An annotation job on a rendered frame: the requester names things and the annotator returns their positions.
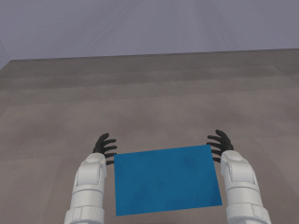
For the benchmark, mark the robot left forearm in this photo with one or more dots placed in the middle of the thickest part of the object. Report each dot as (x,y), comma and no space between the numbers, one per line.
(88,192)

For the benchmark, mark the robot right forearm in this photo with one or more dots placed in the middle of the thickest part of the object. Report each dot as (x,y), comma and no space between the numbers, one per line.
(244,200)

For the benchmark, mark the robot left hand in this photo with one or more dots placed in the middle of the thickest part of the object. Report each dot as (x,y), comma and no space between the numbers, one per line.
(99,147)

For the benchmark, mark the robot right hand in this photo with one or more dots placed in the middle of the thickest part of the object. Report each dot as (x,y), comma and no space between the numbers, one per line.
(224,146)

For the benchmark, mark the carton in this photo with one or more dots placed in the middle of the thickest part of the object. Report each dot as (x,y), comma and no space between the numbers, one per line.
(165,180)

